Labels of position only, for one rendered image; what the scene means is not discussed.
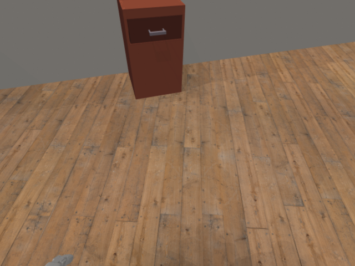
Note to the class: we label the cabinet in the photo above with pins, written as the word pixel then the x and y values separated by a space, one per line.
pixel 155 68

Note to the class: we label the drawer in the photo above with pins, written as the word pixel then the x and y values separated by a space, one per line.
pixel 138 28

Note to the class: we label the handle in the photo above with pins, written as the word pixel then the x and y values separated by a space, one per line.
pixel 157 32

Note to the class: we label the robot left hand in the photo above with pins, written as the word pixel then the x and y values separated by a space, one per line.
pixel 61 260

